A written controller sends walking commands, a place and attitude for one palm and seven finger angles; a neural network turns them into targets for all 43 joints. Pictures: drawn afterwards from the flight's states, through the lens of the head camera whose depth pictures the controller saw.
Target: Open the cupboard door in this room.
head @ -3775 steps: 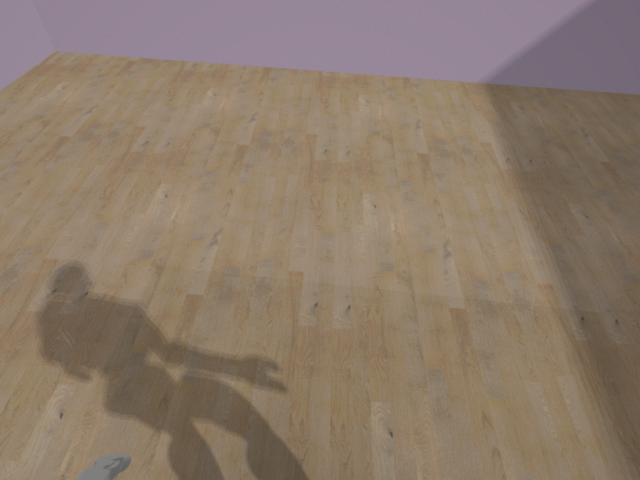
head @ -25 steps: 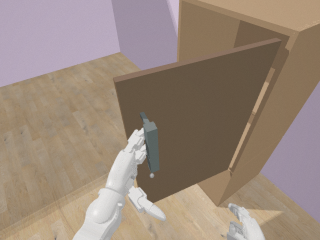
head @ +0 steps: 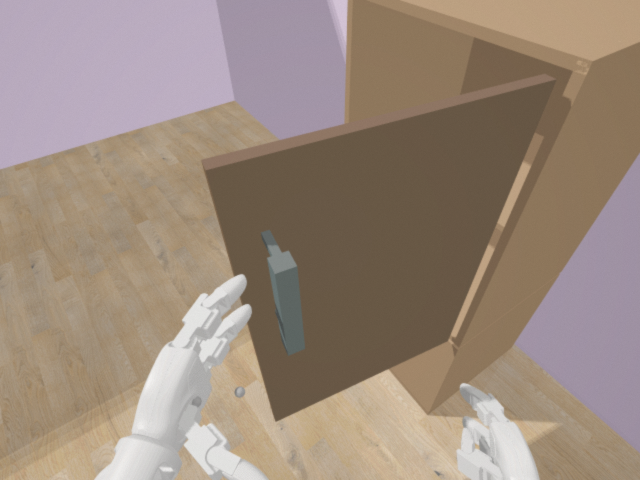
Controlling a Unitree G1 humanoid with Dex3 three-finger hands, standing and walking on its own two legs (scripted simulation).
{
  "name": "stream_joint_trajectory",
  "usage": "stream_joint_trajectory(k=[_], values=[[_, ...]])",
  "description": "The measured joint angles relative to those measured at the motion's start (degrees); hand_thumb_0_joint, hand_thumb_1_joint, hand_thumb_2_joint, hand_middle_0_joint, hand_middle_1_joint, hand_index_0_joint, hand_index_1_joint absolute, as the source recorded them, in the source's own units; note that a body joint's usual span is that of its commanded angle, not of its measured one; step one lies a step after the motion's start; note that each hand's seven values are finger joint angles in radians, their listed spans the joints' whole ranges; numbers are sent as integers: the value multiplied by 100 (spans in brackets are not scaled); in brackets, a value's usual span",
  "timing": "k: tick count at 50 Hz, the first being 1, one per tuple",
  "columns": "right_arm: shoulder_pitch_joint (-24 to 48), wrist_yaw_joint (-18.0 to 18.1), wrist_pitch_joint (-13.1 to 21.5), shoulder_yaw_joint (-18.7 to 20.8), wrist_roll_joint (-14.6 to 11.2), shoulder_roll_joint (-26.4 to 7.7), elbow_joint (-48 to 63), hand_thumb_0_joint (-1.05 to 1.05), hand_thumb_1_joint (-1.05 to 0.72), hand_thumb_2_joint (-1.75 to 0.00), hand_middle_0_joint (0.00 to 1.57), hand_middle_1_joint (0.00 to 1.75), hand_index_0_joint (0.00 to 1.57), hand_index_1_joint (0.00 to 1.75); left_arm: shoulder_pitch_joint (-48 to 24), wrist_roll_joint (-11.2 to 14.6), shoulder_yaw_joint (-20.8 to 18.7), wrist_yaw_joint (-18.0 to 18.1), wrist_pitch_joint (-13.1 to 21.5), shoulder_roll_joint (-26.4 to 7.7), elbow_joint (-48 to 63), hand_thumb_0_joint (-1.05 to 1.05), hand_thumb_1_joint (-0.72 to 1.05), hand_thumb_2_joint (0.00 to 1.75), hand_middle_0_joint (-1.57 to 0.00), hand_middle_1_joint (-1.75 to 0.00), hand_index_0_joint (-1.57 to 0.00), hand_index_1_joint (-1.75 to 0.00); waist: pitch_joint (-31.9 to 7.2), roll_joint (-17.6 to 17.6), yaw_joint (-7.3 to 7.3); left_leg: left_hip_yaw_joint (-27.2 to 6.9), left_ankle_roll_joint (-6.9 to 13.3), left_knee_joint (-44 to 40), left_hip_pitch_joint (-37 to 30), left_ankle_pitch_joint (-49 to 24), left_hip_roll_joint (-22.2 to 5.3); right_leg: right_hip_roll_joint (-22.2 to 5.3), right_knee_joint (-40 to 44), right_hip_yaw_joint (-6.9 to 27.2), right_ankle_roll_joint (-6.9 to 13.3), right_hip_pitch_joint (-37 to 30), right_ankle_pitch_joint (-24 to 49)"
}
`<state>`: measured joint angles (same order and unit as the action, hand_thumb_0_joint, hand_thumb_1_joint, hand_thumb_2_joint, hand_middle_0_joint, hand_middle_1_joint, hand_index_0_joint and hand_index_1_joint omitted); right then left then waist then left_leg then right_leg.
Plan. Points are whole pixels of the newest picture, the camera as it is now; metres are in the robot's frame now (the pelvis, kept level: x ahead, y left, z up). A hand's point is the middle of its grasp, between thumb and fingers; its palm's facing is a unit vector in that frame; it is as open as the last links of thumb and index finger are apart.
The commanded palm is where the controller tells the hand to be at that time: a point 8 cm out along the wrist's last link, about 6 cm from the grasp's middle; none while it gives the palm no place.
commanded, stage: slide the hand sideways off the handle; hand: left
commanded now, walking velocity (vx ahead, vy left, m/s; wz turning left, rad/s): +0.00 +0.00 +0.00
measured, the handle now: (281, 295) +0.30 +0.07 +0.12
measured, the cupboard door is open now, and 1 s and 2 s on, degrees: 81 81 81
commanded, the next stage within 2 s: draw the hand back to the body in 0.48 s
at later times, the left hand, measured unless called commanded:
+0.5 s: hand (175, 433) +0.15 +0.15 +0.11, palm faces -0.13 -0.99 -0.06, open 16.3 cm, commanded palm +0.12 +0.20 +0.12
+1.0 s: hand (131, 411) +0.16 +0.18 +0.13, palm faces -0.12 -0.99 -0.11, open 16.3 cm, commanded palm +0.12 +0.25 +0.15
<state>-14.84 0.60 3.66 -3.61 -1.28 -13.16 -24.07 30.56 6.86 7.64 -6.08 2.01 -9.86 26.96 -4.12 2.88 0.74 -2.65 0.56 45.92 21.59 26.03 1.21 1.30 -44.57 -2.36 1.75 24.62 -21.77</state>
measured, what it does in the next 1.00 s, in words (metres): stands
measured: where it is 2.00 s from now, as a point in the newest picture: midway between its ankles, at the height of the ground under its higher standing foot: outside the picture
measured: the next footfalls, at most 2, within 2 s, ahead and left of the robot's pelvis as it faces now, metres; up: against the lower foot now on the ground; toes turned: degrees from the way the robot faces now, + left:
none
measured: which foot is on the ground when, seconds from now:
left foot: down 0.00-1.00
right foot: down 0.00-1.00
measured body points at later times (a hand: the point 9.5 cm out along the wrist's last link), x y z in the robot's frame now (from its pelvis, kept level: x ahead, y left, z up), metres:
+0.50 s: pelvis -0.01 +0.01 -0.01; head -0.02 +0.00 +0.44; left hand +0.15 +0.20 +0.11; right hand +0.18 -0.21 -0.06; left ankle -0.02 +0.12 -0.71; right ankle +0.02 -0.10 -0.71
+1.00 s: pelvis -0.01 +0.03 +0.00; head -0.05 +0.02 +0.45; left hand +0.16 +0.24 +0.14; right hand +0.17 -0.19 -0.05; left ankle -0.02 +0.12 -0.71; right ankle +0.02 -0.10 -0.71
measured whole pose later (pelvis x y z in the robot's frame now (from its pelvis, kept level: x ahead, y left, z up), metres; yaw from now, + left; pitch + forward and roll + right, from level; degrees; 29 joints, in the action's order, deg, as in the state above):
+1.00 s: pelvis -0.01 +0.03 +0.00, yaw +0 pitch +0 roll -2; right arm -16.6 3.3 13.6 -4.3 -3.6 -13.5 -28.7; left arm 33.3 14.5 -6.3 -14.9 -0.4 -16.2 29.6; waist -5.5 3.4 1.3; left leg -2.2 2.6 46.6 20.8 25.5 2.0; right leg 0.5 -42.3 -2.0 -0.4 22.5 -19.8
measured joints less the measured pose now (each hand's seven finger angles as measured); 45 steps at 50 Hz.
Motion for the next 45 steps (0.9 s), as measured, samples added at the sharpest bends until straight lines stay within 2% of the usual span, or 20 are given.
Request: stream_joint_trajectory(k=[5,11,17,23,31,35,38,45], values=[[-70,70,192,27,1,-53,-23,1,-90,-90,20,30,20,30,89,114,-131,-232,76,-76,-17,-1,-50,30,-15,-30,-15,-30,-10,0,-13,-19,-11,115,163,36,-2,1,-104,-23,10,155,-35],[-189,135,332,70,-26,-46,-102,1,-90,-90,20,30,20,30,306,328,-548,-393,224,-261,-23,-1,-50,30,-15,-30,-16,-30,-104,-9,-22,-7,-19,200,238,92,-29,30,-169,-15,16,231,-71],[-229,155,508,119,-79,-64,-195,1,-90,-90,20,30,20,30,549,551,-859,-636,354,-291,13,-1,-50,30,-15,-30,-15,-30,-160,18,-17,-17,4,274,271,126,-34,35,-175,-25,-8,231,-69],[-162,174,660,160,-124,-48,-219,1,-90,-90,20,30,20,30,836,638,-957,-837,429,-366,75,-1,-50,30,-15,-30,-15,-30,-185,31,19,1,50,354,308,135,-11,13,-207,-10,-55,246,-53],[-64,179,891,91,-129,-57,-178,1,-90,-90,20,30,20,30,684,595,-764,-751,485,-269,135,-1,-50,30,-15,-30,-15,-30,-119,41,46,-23,121,527,417,134,48,-45,-282,-38,-127,291,-20],[-52,181,884,44,-129,1,-204,1,-90,-90,20,30,20,30,514,472,-722,-676,383,-348,221,-1,-50,30,-15,-30,-15,-30,-129,17,37,5,148,526,393,119,71,-67,-283,-10,-154,271,-1],[-59,207,818,6,-144,47,-243,1,-90,-90,20,30,20,30,390,449,-882,-626,206,-476,208,-1,-50,30,-15,-30,-16,-30,-133,17,28,30,162,467,315,94,75,-71,-226,16,-169,199,29],[-155,263,864,-74,-202,28,-371,1,-90,-90,20,30,21,30,289,687,-1285,-743,-153,-579,188,-1,-50,30,-15,-30,-16,-30,-140,46,27,51,190,224,78,1,78,-74,42,45,-200,-48,137]])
